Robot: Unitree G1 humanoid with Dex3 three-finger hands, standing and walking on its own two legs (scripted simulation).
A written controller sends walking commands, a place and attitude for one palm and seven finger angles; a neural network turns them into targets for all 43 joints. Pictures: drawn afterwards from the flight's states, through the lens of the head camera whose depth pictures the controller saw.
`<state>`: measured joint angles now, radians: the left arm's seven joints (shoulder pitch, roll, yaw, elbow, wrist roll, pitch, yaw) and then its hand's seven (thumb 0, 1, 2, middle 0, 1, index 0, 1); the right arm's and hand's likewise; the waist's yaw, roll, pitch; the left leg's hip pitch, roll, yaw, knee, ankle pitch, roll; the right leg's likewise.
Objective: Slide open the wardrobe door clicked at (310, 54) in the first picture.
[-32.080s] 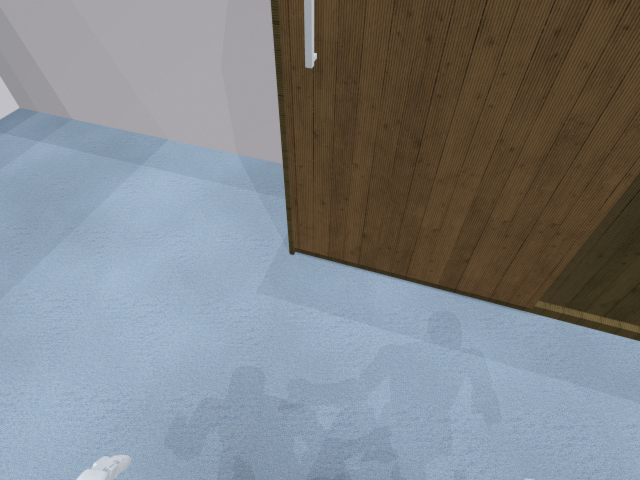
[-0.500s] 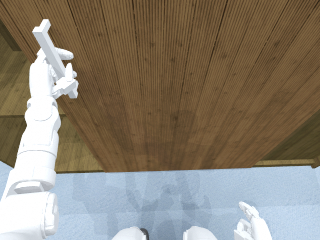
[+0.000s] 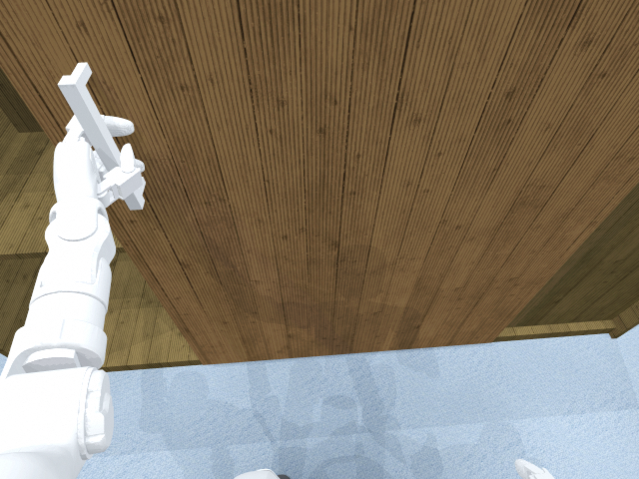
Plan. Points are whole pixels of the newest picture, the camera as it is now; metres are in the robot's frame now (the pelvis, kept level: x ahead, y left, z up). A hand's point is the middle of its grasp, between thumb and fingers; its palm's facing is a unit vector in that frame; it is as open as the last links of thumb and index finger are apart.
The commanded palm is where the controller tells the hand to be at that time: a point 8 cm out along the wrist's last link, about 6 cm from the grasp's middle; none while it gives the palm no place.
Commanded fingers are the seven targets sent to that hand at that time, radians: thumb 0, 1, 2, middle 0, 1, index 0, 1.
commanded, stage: stop walking and hold the door there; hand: left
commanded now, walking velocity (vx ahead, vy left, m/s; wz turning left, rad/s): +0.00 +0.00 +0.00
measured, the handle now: (112, 143) +0.48 +0.29 +0.15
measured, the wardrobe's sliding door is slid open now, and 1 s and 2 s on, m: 0.46 0.46 0.46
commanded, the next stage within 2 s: loosen the grip on the handle in 0.78 s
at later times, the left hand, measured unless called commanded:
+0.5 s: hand (132, 175) +0.44 +0.26 +0.14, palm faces +0.32 -0.92 -0.22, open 5.5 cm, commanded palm +0.40 +0.29 +0.13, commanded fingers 0.00 0.90 0.90 -0.45 -1.40 -0.45 -1.40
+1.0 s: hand (121, 171) +0.44 +0.27 +0.14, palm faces +0.27 -0.95 -0.15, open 5.7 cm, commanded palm +0.39 +0.30 +0.14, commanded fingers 0.00 0.05 0.49 -0.45 -1.40 -0.45 -1.40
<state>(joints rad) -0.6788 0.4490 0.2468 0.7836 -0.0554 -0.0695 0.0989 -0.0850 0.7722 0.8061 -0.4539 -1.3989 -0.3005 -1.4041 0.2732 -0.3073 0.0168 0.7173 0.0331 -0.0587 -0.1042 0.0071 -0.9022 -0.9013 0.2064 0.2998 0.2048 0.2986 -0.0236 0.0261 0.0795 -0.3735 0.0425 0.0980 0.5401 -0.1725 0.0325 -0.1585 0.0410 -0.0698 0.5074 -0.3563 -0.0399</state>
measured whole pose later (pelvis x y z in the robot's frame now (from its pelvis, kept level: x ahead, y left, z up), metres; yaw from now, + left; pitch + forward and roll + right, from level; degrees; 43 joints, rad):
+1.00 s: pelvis -0.01 +0.02 +0.00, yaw +0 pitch +3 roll -1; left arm -0.79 0.45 0.34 0.94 0.05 -0.07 -0.03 -0.04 0.62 0.76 -0.45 -1.40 -0.44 -1.43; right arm 0.29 -0.25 0.00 0.72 0.01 -0.12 -0.05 0.01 -0.90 -0.90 0.21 0.30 0.21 0.30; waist -0.04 -0.03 -0.02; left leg -0.44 0.02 0.11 0.52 -0.14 0.06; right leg -0.25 0.01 -0.06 0.55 -0.35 -0.02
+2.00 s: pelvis +0.01 +0.00 -0.01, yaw +0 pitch +5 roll -1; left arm -0.56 0.58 0.42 0.74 -0.04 -0.03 -0.12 -0.01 -0.55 0.20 -0.27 -1.16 -0.28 -1.17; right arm 0.31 -0.27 0.01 0.66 0.05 -0.08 -0.10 0.00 -0.90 -0.90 0.21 0.30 0.21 0.30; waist -0.02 0.00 -0.05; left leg -0.51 0.03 0.06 0.63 -0.22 0.04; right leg -0.29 0.04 -0.07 0.60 -0.40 -0.04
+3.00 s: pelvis -0.03 +0.01 -0.01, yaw +2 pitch -2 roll -2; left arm -0.15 0.44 0.36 0.22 -0.16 0.06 -0.11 -0.01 -0.55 0.20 -0.25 -1.15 -0.26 -1.15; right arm 0.20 -0.23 0.08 0.65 0.05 -0.18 -0.14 0.01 -0.90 -0.90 0.21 0.30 0.21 0.30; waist 0.06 0.03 -0.03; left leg -0.40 0.01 0.03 0.58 -0.15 0.04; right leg -0.19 0.03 -0.10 0.58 -0.36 -0.04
